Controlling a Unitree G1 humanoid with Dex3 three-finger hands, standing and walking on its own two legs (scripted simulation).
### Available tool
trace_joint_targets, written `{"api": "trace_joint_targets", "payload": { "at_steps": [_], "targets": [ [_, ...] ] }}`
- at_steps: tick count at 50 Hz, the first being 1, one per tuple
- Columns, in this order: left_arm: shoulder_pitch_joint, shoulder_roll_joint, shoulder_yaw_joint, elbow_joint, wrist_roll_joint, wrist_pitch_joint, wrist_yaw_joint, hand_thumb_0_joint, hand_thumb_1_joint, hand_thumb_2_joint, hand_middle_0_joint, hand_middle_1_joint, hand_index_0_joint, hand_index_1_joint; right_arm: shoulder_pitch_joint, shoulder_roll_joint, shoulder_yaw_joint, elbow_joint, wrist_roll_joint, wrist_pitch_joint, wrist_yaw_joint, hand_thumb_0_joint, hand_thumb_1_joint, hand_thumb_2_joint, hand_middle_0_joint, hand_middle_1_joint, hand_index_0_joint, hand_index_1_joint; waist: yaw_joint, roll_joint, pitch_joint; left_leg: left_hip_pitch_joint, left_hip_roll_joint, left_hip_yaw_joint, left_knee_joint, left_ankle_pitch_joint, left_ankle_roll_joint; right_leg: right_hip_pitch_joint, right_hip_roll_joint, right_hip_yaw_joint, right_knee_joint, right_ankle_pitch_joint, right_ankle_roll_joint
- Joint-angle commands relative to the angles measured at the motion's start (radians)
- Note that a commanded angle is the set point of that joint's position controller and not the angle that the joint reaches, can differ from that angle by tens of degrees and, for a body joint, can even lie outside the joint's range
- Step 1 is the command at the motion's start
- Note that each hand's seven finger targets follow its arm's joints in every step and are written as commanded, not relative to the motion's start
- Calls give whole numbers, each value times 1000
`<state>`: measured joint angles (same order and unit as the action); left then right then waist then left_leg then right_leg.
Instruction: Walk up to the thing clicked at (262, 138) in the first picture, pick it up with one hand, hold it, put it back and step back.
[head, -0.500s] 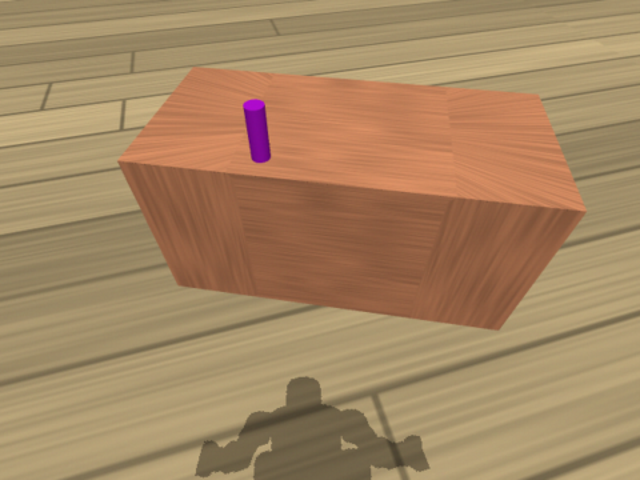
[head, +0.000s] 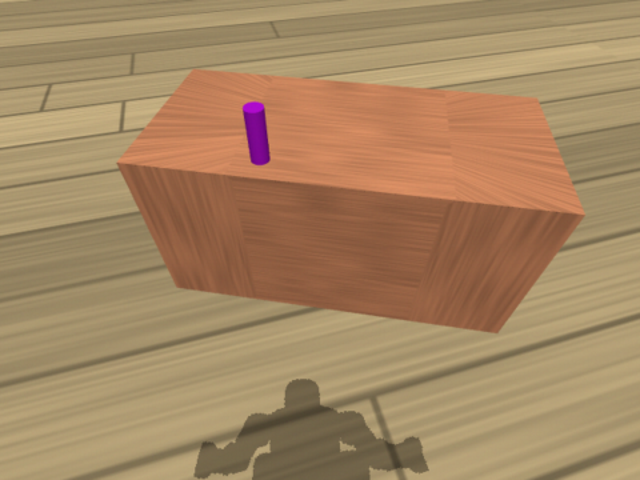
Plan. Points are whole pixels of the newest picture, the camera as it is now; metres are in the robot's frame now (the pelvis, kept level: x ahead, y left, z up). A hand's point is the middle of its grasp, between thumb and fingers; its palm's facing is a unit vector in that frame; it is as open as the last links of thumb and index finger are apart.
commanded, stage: stand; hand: left
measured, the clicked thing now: (257, 134) +0.93 +0.15 -0.10
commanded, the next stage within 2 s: walk up in 0.62 s
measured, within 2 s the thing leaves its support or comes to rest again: neither
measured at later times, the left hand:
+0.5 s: hand out of the picture +0.07 +0.25 -0.16, palm faces -0.03 -0.94 -0.34, open 7.4 cm
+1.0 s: hand out of the picture +0.16 +0.23 -0.14, palm faces -0.08 -0.90 -0.44, open 7.4 cm
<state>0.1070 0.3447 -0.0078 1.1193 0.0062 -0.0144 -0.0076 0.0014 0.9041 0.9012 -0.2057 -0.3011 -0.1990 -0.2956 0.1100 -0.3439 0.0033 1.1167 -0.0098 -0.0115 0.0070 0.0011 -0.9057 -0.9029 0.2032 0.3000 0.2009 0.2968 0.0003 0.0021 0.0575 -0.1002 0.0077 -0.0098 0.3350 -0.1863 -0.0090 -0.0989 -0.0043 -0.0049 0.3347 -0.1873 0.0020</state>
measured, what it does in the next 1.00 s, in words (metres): walks ahead: right foot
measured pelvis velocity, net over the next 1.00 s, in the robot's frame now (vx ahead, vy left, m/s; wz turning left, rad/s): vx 0.09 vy -0.06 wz -0.08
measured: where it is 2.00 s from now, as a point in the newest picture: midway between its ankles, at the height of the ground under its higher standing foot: (322, 407)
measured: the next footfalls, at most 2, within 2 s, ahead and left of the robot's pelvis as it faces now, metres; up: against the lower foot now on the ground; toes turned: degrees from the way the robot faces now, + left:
right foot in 0.90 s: +0.15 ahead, -0.17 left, +0.00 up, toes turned -6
left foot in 1.36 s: +0.41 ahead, +0.08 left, +0.00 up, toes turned -3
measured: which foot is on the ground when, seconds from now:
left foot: down 0.00-0.90, up 0.92-1.00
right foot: down 0.00-0.70, up 0.72-0.88, down 0.90-1.00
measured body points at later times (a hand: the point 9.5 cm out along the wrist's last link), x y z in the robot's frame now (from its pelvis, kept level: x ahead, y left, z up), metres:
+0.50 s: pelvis +0.00 +0.00 +0.00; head +0.01 +0.00 +0.45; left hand +0.07 +0.30 -0.13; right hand +0.08 -0.30 -0.13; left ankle +0.00 +0.13 -0.75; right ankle +0.00 -0.12 -0.75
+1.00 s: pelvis +0.09 -0.06 -0.02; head +0.09 -0.09 +0.43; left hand +0.16 +0.27 -0.11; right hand +0.10 -0.39 -0.16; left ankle +0.03 +0.09 -0.70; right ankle +0.11 -0.16 -0.75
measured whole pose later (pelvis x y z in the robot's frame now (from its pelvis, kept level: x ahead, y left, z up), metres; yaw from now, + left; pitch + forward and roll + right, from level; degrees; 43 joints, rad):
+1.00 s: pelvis +0.09 -0.06 -0.02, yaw -5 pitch -4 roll +0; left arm 0.28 0.40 0.07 0.97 0.03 -0.07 -0.05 0.00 0.90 0.90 -0.21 -0.30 -0.20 -0.30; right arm 0.27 -0.44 -0.08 1.00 -0.04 0.02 0.05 0.00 -0.91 -0.90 0.20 0.30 0.20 0.30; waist 0.00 0.07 0.08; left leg -0.23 0.03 -0.03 0.94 -0.49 0.03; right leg -0.24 0.01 -0.03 0.59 -0.28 -0.04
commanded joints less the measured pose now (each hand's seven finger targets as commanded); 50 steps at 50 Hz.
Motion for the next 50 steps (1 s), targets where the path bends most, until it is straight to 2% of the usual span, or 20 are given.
{"api": "trace_joint_targets", "payload": {
  "at_steps": [1,17,30,31,32,34,35,36,37,39,40,41,43,44,45,46,47,48,49,50],
  "targets": [
    [-47,208,44,-63,2,-18,18,0,900,900,-200,-300,-200,-300,-32,-206,-39,-56,2,-18,-18,0,-900,-900,200,300,200,300,-2,-2,-60,-4,116,-90,-60,118,30,-10,-120,90,-63,96,-27],
    [-37,208,45,-61,2,-14,15,0,900,900,-200,-300,-200,-300,-32,-215,-41,-54,1,-19,-18,0,-900,-900,200,300,200,300,0,6,-55,-19,114,-94,-68,94,32,-4,-123,94,-63,83,-31],
    [-29,211,42,-65,1,-15,16,0,900,900,-200,-300,-200,-300,-33,-217,-39,-50,2,-21,-19,0,-900,-900,200,300,200,300,4,-4,-72,12,119,-92,-54,172,30,0,-121,87,-51,144,-29],
    [48,291,95,-120,16,-24,-7,0,900,900,-200,-300,-200,-300,23,-303,-98,-112,-25,-33,0,0,-900,-900,200,300,200,300,-9,2,-161,66,78,-74,33,-347,93,-32,-67,110,9,-304,-64],
    [58,293,102,-115,27,-24,-15,0,900,900,-200,-300,-200,-300,43,-311,-107,-106,-32,-35,9,0,-900,-900,200,300,200,300,-11,31,-87,33,98,-118,24,-518,113,-156,-81,140,43,-458,-79],
    [-41,247,101,-153,28,-22,-26,0,900,900,-200,-300,-200,-300,102,-306,-117,-103,-32,-32,15,0,-900,-900,200,300,200,300,-67,76,41,75,173,-239,-90,-632,161,-409,-12,57,182,-437,-50],
    [-74,228,100,-179,27,-24,-29,0,900,900,-200,-300,-200,-300,126,-332,-134,-107,-33,-35,15,0,-900,-900,200,300,200,300,-92,153,105,58,301,-365,-203,-622,223,-484,18,-6,382,-298,-31],
    [-80,238,103,-201,32,-31,-26,0,900,900,-200,-300,-200,-300,131,-355,-143,-119,-38,-44,14,0,-900,-900,200,300,200,300,-97,128,138,89,383,-432,-226,-488,274,-565,-33,43,444,-310,-28],
    [-72,239,100,-215,26,-39,-29,0,900,900,-200,-300,-200,-300,116,-352,-147,-137,-36,-52,13,0,-900,-900,200,300,200,300,-83,86,139,128,396,-431,-213,-363,289,-573,-67,78,433,-292,-31],
    [-33,241,101,-220,22,-48,-39,0,900,900,-200,-300,-200,-300,117,-310,-138,-169,-37,-57,15,0,-900,-900,200,300,200,300,-66,72,72,162,324,-325,-176,-271,259,-523,-69,66,413,-295,-26],
    [9,236,101,-221,19,-46,-48,0,900,900,-200,-300,-200,-300,86,-320,-142,-189,-39,-57,18,0,-900,-900,200,300,200,300,-47,121,35,136,303,-268,-168,-304,245,-458,-72,53,370,-287,-21],
    [62,234,103,-213,15,-48,-55,0,900,900,-200,-300,-200,-300,29,-336,-148,-213,-38,-54,25,0,-900,-900,200,300,200,300,-13,187,27,61,295,-220,-149,-305,228,-353,-86,50,322,-248,-26],
    [185,237,116,-174,16,-53,-51,0,900,900,-200,-300,-200,-300,-77,-303,-141,-257,-39,-41,33,0,-900,-900,200,300,200,300,65,175,-16,-87,188,-44,5,-203,167,-82,-46,-15,158,-57,-26],
    [309,257,136,-132,15,-58,-37,0,900,900,-200,-300,-200,-300,-78,-270,-132,-270,-38,-35,35,0,-900,-900,200,300,200,300,117,97,-82,-149,131,24,197,-146,133,99,-15,-27,101,30,-16],
    [411,326,164,-103,23,-64,-21,0,900,900,-200,-300,-200,-300,-28,-216,-115,-280,-28,-32,38,0,-900,-900,200,300,200,300,152,-129,-120,-314,45,95,457,-235,96,277,-26,51,65,-28,-21],
    [441,400,186,-119,33,-67,-7,0,900,900,-200,-300,-200,-300,18,-157,-93,-295,-27,-25,39,0,-900,-900,200,300,200,300,155,-318,-86,-538,-50,62,657,-432,52,307,-210,403,-59,-321,-58],
    [317,425,181,-180,32,-68,-7,0,900,900,-200,-300,-200,-300,67,-215,-107,-279,-20,-9,35,0,-900,-900,200,300,200,300,91,-218,-61,-530,-33,-31,750,-394,40,161,-368,694,-223,-647,-156],
    [221,436,174,-228,26,-67,-10,0,900,900,-200,-300,-200,-300,85,-284,-126,-263,-23,-6,33,0,-900,-900,200,300,200,300,51,-161,35,-493,32,-69,760,-345,41,16,-394,722,-233,-725,-224],
    [176,405,165,-247,17,-71,-10,0,900,900,-200,-300,-200,-300,72,-297,-127,-251,-20,-11,38,0,-900,-900,200,300,200,300,36,-123,109,-529,74,-80,770,-288,43,-18,-373,648,-224,-622,-254],
    [173,360,154,-247,7,-78,-8,0,900,900,-200,-300,-200,-300,80,-289,-124,-238,-14,-14,42,0,-900,-900,200,300,200,300,28,-89,124,-529,91,-91,764,-224,44,-28,-322,541,-212,-497,-231]
  ]
}}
